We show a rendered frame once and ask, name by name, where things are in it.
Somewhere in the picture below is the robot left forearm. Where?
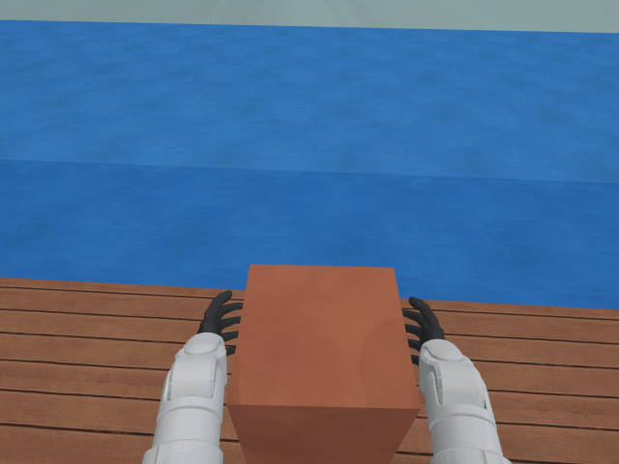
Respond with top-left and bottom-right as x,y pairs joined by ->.
141,333 -> 227,464

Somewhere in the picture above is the robot right forearm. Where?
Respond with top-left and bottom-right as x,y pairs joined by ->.
419,339 -> 512,464

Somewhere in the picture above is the right robot hand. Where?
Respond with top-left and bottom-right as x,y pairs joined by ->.
402,297 -> 446,366

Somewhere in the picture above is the carton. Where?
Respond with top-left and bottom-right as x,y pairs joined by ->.
226,264 -> 421,464

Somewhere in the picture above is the left robot hand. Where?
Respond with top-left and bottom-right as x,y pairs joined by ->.
197,290 -> 243,356

